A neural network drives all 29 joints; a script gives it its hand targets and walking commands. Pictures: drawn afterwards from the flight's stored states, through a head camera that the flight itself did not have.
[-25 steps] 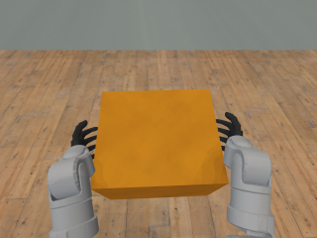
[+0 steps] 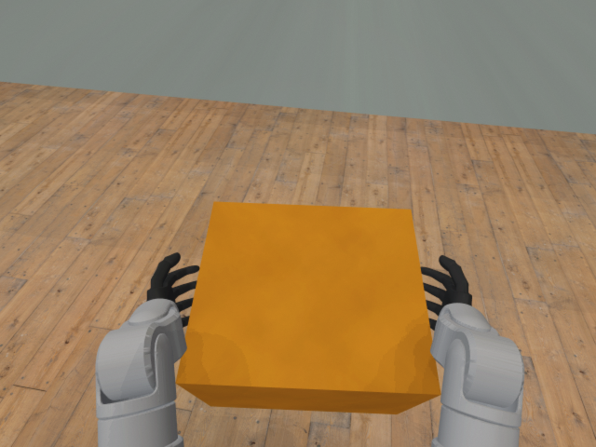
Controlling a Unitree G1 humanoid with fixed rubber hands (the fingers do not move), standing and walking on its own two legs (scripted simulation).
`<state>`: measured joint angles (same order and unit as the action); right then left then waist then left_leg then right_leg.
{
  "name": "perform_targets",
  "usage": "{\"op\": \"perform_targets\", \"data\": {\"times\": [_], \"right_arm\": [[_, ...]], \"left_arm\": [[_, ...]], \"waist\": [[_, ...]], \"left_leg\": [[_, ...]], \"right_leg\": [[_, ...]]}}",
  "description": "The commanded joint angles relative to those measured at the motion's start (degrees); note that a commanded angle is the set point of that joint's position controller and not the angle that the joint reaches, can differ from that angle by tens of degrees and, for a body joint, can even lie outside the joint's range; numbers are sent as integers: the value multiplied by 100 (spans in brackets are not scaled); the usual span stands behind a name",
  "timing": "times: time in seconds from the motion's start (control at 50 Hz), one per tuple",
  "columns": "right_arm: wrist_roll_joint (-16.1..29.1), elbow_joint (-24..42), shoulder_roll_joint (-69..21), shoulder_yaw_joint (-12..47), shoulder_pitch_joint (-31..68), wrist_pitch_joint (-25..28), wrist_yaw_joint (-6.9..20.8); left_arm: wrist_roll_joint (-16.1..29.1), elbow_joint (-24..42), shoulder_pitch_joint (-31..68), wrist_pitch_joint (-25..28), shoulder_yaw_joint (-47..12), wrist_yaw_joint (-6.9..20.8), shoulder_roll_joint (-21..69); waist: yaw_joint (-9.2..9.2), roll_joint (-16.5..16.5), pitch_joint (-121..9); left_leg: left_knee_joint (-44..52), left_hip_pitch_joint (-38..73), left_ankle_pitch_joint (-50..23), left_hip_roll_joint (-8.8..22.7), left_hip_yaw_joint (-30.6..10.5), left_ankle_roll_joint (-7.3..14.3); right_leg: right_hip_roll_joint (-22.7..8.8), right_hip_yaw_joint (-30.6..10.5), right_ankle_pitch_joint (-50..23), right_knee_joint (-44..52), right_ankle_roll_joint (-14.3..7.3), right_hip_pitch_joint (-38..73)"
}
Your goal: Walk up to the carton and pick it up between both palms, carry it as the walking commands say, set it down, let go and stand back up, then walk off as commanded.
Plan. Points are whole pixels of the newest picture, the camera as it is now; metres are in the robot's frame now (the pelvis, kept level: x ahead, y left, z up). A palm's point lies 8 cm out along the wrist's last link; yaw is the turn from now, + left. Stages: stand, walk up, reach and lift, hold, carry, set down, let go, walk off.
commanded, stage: carry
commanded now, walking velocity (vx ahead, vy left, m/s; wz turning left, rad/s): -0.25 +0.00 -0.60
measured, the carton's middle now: (307, 310) +0.32 +0.00 +0.03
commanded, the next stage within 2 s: none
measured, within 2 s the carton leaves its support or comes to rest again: neither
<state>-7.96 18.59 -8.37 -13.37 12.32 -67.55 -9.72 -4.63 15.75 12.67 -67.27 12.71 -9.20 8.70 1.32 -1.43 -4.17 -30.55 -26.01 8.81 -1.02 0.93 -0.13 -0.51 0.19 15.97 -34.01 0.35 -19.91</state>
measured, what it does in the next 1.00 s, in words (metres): walks backwards, turning right: left foot, then right foot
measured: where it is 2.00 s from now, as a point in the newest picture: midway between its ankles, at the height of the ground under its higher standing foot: outside the picture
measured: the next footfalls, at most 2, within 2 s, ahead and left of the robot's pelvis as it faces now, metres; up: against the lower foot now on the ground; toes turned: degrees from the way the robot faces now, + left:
left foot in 0.62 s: -0.13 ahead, +0.12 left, +0.00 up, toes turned -10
right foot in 0.96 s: -0.26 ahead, -0.12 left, +0.00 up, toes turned -35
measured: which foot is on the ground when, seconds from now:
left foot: down 0.00-0.34, up 0.36-0.60, down 0.62-0.96, up 0.98-1.00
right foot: down 0.00-0.64, up 0.66-0.94, down 0.96-1.00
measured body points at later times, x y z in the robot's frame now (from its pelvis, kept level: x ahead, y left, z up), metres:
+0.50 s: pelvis -0.12 -0.01 +0.00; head -0.11 -0.02 +0.45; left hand +0.18 +0.10 +0.08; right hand +0.10 -0.25 +0.08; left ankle -0.07 +0.12 -0.67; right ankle -0.01 -0.13 -0.73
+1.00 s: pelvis -0.26 +0.01 -0.02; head -0.25 -0.02 +0.43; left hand +0.07 +0.03 +0.08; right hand -0.10 -0.28 +0.07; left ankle -0.18 +0.13 -0.71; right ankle -0.29 -0.10 -0.73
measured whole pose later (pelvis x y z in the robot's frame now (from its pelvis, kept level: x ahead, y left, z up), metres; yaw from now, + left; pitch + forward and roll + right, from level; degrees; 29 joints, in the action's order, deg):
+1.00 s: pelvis -0.26 +0.01 -0.02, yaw -31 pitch +3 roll -1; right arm -7.7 26.6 -7.7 -9.6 9.7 -67.5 -8.4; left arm -4.5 27.5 10.0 -70.5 10.5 -9.3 7.8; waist 3.4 -2.1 -0.6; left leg -49.7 -26.9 27.8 12.5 11.2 -3.9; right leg -0.5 4.8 17.1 -40.5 -1.7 -25.8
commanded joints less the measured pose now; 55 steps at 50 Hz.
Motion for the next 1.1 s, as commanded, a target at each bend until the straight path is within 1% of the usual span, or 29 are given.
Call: {"op": "perform_targets", "data": {"times": [0.0,0.04,0.08,0.16,0.24,0.26,0.28,0.3,0.32,0.34,0.38,0.48,0.52,0.54,0.56,0.58,0.6,0.62,0.64,0.66,0.7,0.76,0.84,0.88,0.9,0.92,0.94,0.98,1.08], "right_arm": [[2621,1018,-5361,4682,2982,-139,1509],[2759,1236,-5269,4820,3170,-187,1578],[2728,1084,-5141,4732,2912,-247,1597],[2701,884,-5063,4620,2528,-287,1630],[2493,993,-4994,4448,2337,-250,1523],[2453,1094,-5021,4452,2364,-228,1499],[2361,1063,-4971,4433,2219,-246,1473],[2298,1099,-4836,4437,2384,-263,1461],[2305,1059,-4898,4482,2517,-260,1486],[2390,1152,-5075,4591,2718,-234,1482],[2455,1001,-5318,4723,2619,-246,1477],[2792,1478,-5458,4976,2673,-190,1470],[2767,1459,-5267,4914,2400,-203,1428],[2718,1411,-5163,4846,2173,-205,1416],[2686,1274,-5111,4776,1991,-202,1417],[2666,1266,-5064,4760,1915,-183,1413],[2623,1239,-4928,4706,1807,-178,1439],[2652,1283,-4976,4716,1817,-158,1482],[2652,1329,-5024,4636,1961,-143,1519],[2645,1490,-5195,4718,2172,-128,1548],[2607,1765,-5191,4647,2517,-39,1573],[2435,1832,-5021,4451,2470,-25,1460],[2099,1270,-4644,4194,1511,-118,1317],[1978,977,-4537,4131,1160,-155,1295],[1950,890,-4411,4127,1009,-181,1286],[1942,1017,-4505,4233,1127,-195,1269],[1992,1139,-4508,4363,1446,-203,1267],[2285,1499,-4825,4713,2018,-141,1364],[3065,2302,-5517,5485,3168,-22,1517]], "left_arm": [[2295,1426,3178,-169,-4472,1552,4872],[2169,1407,3023,-205,-4370,1502,4882],[2087,1310,2824,-302,-4360,1478,4822],[2210,1344,2747,-379,-4573,1492,4862],[2489,1401,2841,-405,-4731,1591,4910],[2559,1474,2908,-379,-4762,1625,4903],[2564,1457,2940,-390,-4741,1650,4753],[2530,1348,2879,-401,-4709,1669,4770],[2433,1366,2845,-408,-4674,1680,4686],[2412,1454,2918,-416,-4643,1716,4679],[2399,1586,2949,-408,-4634,1743,4758],[2280,1962,2640,-225,-4470,1605,4804],[2216,1867,2305,-233,-4379,1556,4609],[2209,1842,2137,-242,-4374,1530,4506],[2213,1791,2015,-251,-4402,1517,4483],[2241,1787,1910,-267,-4436,1515,4479],[2238,1858,1914,-281,-4463,1493,4430],[2234,1944,1991,-268,-4495,1487,4476],[2328,2111,2458,-259,-4718,1524,4612],[2322,2061,2625,-247,-4773,1540,4790],[2474,2186,2996,-173,-4984,1556,5030],[2649,2418,3249,-212,-5128,1555,4967],[2675,2152,2755,-378,-5105,1509,4598],[2651,2005,2526,-433,-5058,1538,4497],[2630,1853,2274,-451,-4967,1576,4382],[2613,1725,2306,-428,-4860,1613,4334],[2596,1557,2336,-419,-4878,1633,4378],[2502,1601,2253,-355,-4738,1677,4692],[2096,2035,2215,-47,-4410,1589,5023]], "waist": [[-189,630,-1620],[-162,358,-1325],[-147,-339,-1341],[-75,-1130,-1851],[-46,-529,-1959],[-17,295,-1908],[-60,1546,-1672],[-25,1891,-1528],[-48,1479,-1338],[-84,1179,-1188],[-144,908,-1295],[-46,1391,-2221],[-33,1646,-2597],[-98,1490,-2719],[-107,886,-2704],[-133,-156,-2576],[-78,-1479,-2350],[-116,-1468,-2188],[-166,-1335,-1835],[-92,-578,-1520],[-60,-297,-1244],[-68,-769,-1118],[-173,-1588,-1985],[-74,-1154,-2281],[-76,-333,-2461],[-174,1599,-2527],[-153,2387,-2259],[-115,1371,-2013],[-155,1225,-1939]], "left_leg": [[51,1042,-264,867,-354,135],[560,865,492,1259,-756,292],[1058,824,1035,1593,-1091,410],[1700,646,1674,2197,-1007,565],[1020,380,1540,1821,32,99],[186,162,1449,1469,521,-182],[-842,-657,1696,815,789,-449],[-2577,-555,2339,386,612,-405],[-3360,-279,2185,424,210,-348],[-3606,-143,1888,348,207,-310],[-3590,-330,1509,211,131,-163],[-1507,41,1989,-73,365,-102],[-116,1069,1940,-158,629,-82],[725,1908,1385,56,635,-69],[909,2639,1036,500,293,-22],[917,3052,269,1324,-470,252],[536,3154,-2244,2602,-1340,644],[309,2570,-3238,3063,-837,1273],[500,1882,-2917,3074,-640,1515],[470,1727,-2806,2714,-233,1309],[469,1511,-2577,2157,366,960],[37,1872,-2891,1911,726,753],[-742,2900,-4161,2191,639,776],[-1476,2625,-3714,2065,935,277],[-1948,1389,-1848,1888,907,-152],[-2714,-359,2038,1256,878,-500],[-3241,-1133,3575,873,606,-568],[-3643,-1045,2872,754,248,-482],[-3669,-878,1914,538,54,-452]], "right_leg": [[-892,-807,-1493,531,-113,-22],[-691,-770,-106,472,-178,-579],[-448,-564,700,202,-202,-830],[-55,14,931,-1141,-331,-502],[-208,-110,358,20,-416,169],[-758,-1008,527,1064,-574,306],[-1733,-2526,165,1781,-875,297],[-2187,-3024,267,2077,-1331,-502],[-2045,-2673,1385,2301,-1237,-1128],[-1800,-2120,1582,2389,-954,-1315],[-1345,-1319,592,1977,-680,-779],[-1333,-1747,-1849,1491,-716,862],[-1158,-1583,-2055,1539,-386,895],[-1009,-1356,-1975,1443,-98,544],[-753,-1087,-1638,1065,39,-67],[-408,-659,-864,303,149,-769],[122,-22,995,-985,203,-1697],[-66,244,1669,-2465,165,-1838],[-196,119,1461,-3483,184,-1887],[-160,33,1239,-4028,144,-1922],[-116,128,997,-4118,72,-1897],[-44,556,994,-2858,141,-1792],[8,765,778,-960,107,-1267],[-135,625,-651,852,108,-232],[-801,-346,-2852,857,-89,1053],[-2008,-1968,-6704,175,-563,2314],[-2398,-2480,-7721,110,-981,2301],[-1902,-1712,-5810,496,-987,1642],[-1301,-1243,-2090,1076,-720,1224]]}}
